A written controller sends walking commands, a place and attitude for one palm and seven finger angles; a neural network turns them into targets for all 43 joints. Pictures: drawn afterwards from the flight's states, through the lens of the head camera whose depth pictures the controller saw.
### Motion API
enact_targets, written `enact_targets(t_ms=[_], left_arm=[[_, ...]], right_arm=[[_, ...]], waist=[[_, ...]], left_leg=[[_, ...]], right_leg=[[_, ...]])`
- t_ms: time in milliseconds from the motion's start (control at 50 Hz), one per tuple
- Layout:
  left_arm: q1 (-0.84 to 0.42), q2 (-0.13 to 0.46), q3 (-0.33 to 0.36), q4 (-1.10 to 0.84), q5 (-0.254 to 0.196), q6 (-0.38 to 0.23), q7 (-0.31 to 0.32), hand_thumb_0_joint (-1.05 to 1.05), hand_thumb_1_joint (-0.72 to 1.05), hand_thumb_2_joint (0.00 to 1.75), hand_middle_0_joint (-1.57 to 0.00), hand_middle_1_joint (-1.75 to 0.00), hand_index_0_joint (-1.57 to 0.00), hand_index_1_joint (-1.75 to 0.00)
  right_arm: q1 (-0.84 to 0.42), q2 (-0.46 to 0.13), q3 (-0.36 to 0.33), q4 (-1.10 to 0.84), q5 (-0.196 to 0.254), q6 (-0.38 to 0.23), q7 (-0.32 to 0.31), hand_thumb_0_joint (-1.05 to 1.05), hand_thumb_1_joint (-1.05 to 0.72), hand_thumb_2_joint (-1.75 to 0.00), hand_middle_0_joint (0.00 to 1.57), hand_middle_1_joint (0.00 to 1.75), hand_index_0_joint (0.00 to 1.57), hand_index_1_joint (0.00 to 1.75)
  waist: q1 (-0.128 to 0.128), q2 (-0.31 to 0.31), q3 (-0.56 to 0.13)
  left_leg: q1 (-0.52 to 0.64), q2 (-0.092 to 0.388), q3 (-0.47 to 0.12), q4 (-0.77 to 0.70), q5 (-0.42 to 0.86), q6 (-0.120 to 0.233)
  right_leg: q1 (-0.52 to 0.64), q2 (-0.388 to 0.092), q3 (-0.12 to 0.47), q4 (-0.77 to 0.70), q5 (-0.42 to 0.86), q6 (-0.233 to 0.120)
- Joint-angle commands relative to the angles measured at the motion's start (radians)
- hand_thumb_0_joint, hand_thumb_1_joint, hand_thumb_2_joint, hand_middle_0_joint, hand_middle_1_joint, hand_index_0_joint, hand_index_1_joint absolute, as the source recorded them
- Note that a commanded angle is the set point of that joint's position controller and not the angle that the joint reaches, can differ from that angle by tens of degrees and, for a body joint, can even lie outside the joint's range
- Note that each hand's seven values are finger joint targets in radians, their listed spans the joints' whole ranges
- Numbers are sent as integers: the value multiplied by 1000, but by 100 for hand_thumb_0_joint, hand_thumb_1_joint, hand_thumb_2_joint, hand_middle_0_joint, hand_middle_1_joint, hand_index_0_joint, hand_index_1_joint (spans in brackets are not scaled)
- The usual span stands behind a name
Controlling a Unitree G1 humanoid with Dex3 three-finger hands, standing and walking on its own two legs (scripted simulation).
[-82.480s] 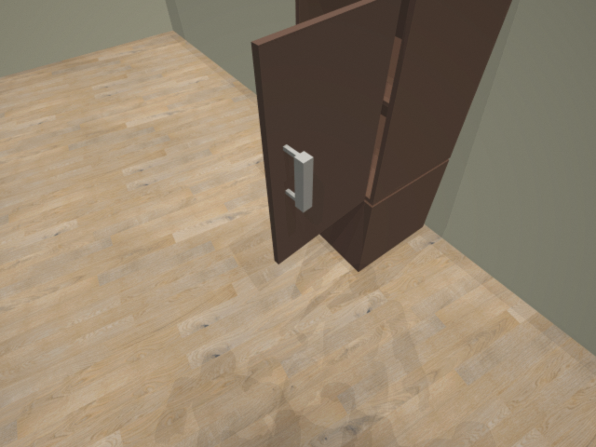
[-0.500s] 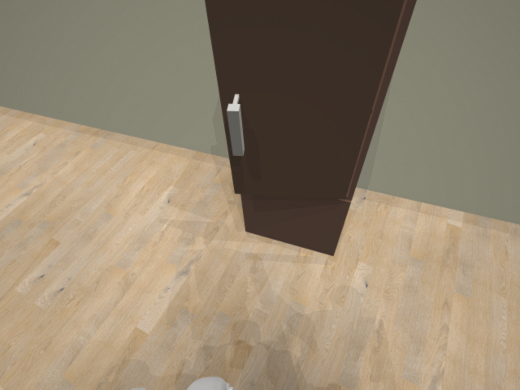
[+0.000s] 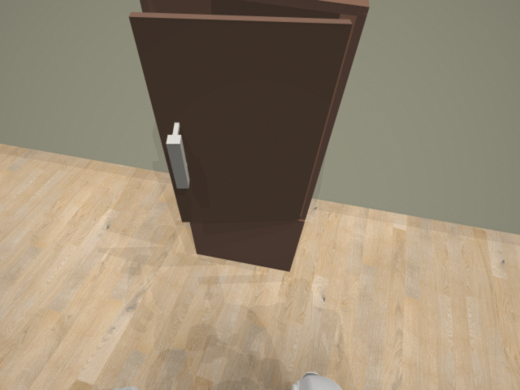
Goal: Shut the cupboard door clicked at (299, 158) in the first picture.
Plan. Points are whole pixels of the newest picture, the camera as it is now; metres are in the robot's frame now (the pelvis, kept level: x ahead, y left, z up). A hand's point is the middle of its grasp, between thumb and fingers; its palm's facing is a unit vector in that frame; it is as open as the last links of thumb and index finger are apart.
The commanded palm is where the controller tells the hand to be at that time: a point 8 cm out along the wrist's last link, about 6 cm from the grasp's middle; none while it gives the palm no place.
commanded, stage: take the last steps up to it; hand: left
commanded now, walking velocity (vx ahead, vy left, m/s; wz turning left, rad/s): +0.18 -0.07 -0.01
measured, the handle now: (180, 155) +0.58 +0.18 -0.03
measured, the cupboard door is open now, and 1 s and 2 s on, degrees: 14 14 14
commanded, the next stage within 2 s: come to a stop and stand still in 0.12 s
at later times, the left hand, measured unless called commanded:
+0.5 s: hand out of the picture +0.15 +0.13 -0.19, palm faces +0.08 -0.98 -0.18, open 7.3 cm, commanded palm none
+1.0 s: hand out of the picture +0.15 +0.15 -0.18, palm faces +0.02 -0.97 -0.23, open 7.4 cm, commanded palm none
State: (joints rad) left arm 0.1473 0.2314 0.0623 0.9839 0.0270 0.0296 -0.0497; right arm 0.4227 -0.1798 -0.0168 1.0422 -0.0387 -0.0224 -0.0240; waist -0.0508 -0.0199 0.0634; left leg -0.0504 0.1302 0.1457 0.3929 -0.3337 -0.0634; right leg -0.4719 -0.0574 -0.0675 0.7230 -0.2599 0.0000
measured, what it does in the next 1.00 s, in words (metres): walks ahead: right foot, then left foot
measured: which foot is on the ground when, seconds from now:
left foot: down 0.00-0.08, up 0.10-0.34, down 0.36-0.66, up 0.68-0.90, down 0.92-1.00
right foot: up 0.00-0.04, down 0.06-1.00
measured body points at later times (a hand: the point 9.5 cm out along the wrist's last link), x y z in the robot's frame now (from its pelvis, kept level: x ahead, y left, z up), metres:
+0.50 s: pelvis +0.13 -0.04 +0.00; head +0.15 -0.02 +0.45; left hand +0.15 +0.19 -0.17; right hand +0.22 -0.27 -0.14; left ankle +0.14 +0.06 -0.74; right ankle +0.10 -0.14 -0.74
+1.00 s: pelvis +0.10 -0.03 -0.01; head +0.13 -0.03 +0.44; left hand +0.15 +0.20 -0.16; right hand +0.16 -0.28 -0.15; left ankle +0.07 +0.08 -0.74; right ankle +0.09 -0.14 -0.74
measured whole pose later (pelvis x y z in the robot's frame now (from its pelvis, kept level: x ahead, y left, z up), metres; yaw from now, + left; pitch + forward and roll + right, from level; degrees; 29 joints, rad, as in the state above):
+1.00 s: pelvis +0.10 -0.03 -0.01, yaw +0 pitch -1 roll -1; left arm 0.24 0.17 0.01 1.02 0.02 -0.02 0.06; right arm 0.20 -0.21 -0.03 0.99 -0.01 0.02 -0.03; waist 0.00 0.00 0.06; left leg -0.21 0.03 0.05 0.57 -0.36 0.00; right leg -0.24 0.00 -0.06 0.56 -0.31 -0.02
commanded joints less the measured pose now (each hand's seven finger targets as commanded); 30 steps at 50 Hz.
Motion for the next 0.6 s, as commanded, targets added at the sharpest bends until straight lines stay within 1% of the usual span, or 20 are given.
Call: enact_targets(t_ms=[0,20,40,60,80,100,120,140,180,240,280,300,340,360,400,420,500,540,560,580], left_arm=[[89,62,14,-18,-1,-39,2,0,90,90,-20,-30,-20,-30],[214,112,29,20,1,-52,12,0,90,90,-20,-30,-20,-30],[348,213,53,62,3,-64,29,0,90,90,-20,-30,-20,-30],[360,237,48,66,-13,-61,37,0,90,90,-20,-30,-20,-30],[276,209,39,53,-10,-65,45,0,90,90,-20,-30,-20,-30],[176,153,27,32,-14,-56,55,0,90,90,-20,-30,-20,-30],[94,105,15,8,-11,-53,59,0,90,90,-20,-30,-20,-30],[58,77,5,-3,-8,-57,59,0,90,90,-20,-30,-20,-30],[45,52,-3,2,-4,-67,60,0,90,90,-20,-30,-20,-30],[62,39,-6,17,-2,-70,65,0,90,90,-20,-30,-20,-30],[64,34,-15,33,-12,-69,70,0,90,90,-20,-30,-20,-30],[65,31,-20,44,-15,-67,73,0,90,90,-20,-30,-20,-30],[119,6,-28,47,-24,-54,85,0,90,90,-20,-30,-20,-30],[138,3,-28,49,-19,-45,91,0,90,90,-20,-30,-20,-30],[142,28,-25,52,-18,-28,91,0,90,90,-20,-30,-20,-30],[150,44,-22,52,-21,-25,91,0,90,90,-20,-30,-20,-30],[149,51,-11,23,-13,-13,90,0,90,90,-20,-30,-20,-30],[153,55,-4,6,-9,-6,89,0,90,90,-20,-30,-20,-30],[167,55,-3,0,-7,-5,89,0,90,90,-20,-30,-20,-30],[177,62,-1,-1,-4,-6,89,0,90,90,-20,-30,-20,-30]], right_arm=[[-16,-187,-52,-32,10,-10,-2,0,-90,-90,20,30,20,30],[-24,-160,-46,-35,20,-14,5,0,-90,-90,20,30,20,30],[-31,-80,-28,-63,35,-19,12,0,-90,-90,20,30,20,30],[-80,-89,-31,-95,35,-13,6,0,-90,-90,20,30,20,30],[-96,-94,-39,-80,31,-8,2,0,-90,-90,20,30,20,30],[-86,-107,-46,-68,27,1,1,0,-90,-90,20,30,20,30],[-83,-93,-42,-49,20,4,6,0,-90,-90,20,30,20,30],[-62,-69,-37,-36,15,12,10,0,-90,-90,20,30,20,30],[-26,-37,-28,-20,11,22,14,0,-90,-90,20,30,20,30],[-49,3,-12,-24,17,19,12,0,-90,-90,20,30,20,30],[-47,3,0,-10,20,17,5,0,-90,-90,20,30,20,30],[-35,-6,-1,5,25,12,5,0,-90,-90,20,30,20,30],[-65,-90,-5,-5,25,-4,-4,0,-90,-90,20,30,20,30],[-102,-111,-9,-13,26,1,-12,0,-90,-90,20,30,20,30],[-138,-121,-13,-17,34,9,-25,0,-90,-90,20,30,20,30],[-143,-125,-16,-24,33,16,-29,0,-90,-90,20,30,20,30],[-183,-165,-45,-61,30,37,-30,0,-90,-90,20,30,20,30],[-215,-176,-54,-83,25,48,-28,0,-90,-90,20,30,20,30],[-238,-178,-56,-94,25,52,-26,0,-90,-90,20,30,20,30],[-259,-170,-57,-105,26,55,-24,0,-90,-90,20,30,20,30]], waist=[[79,143,-19],[141,48,-82],[186,-220,-171],[183,-206,-149],[148,-267,-125],[99,-218,-75],[62,-135,-53],[32,-108,-48],[6,-110,-48],[16,-48,-26],[9,-36,-51],[5,-19,-66],[44,95,-98],[54,70,-76],[54,190,-56],[56,204,-91],[53,136,-131],[60,139,-135],[69,130,-142],[74,90,-140]], left_leg=[[-184,122,-48,65,353,123],[-312,65,1,244,311,89],[-498,-70,59,520,-81,50],[-543,-87,-52,728,-343,62],[-568,-53,-124,822,-271,69],[-542,-13,-146,827,-204,70],[-498,9,-144,782,-134,65],[-434,7,-121,732,-93,58],[-360,-8,-89,609,-59,49],[-296,-38,-73,378,-22,38],[-201,-53,-86,186,101,31],[-115,-51,-102,66,255,31],[-96,80,-217,29,664,98],[-115,104,-212,44,696,118],[-99,104,-215,36,864,142],[-65,112,-219,36,922,152],[0,139,-217,63,948,176],[-31,143,-222,70,866,187],[-49,129,-212,85,793,181],[-91,96,-194,114,676,159]], right_leg=[[339,79,-66,-203,74,-26],[548,6,32,-256,62,-59],[703,-240,349,-367,32,-158],[604,-352,490,-480,56,-227],[511,-329,498,-508,41,-232],[422,-305,416,-518,-64,-234],[330,-251,290,-507,-36,-212],[254,-217,198,-510,26,-192],[195,-189,128,-517,91,-186],[193,-184,124,-492,243,-193],[222,-157,106,-430,314,-161],[212,-134,95,-374,339,-127],[262,-55,60,-318,237,-35],[277,-39,61,-317,194,-24],[277,-38,40,-258,247,-10],[285,-33,33,-232,234,-6],[234,-11,34,-152,122,-8],[228,0,48,-126,57,-11],[239,-1,58,-146,96,-13],[262,-18,89,-192,232,-22]])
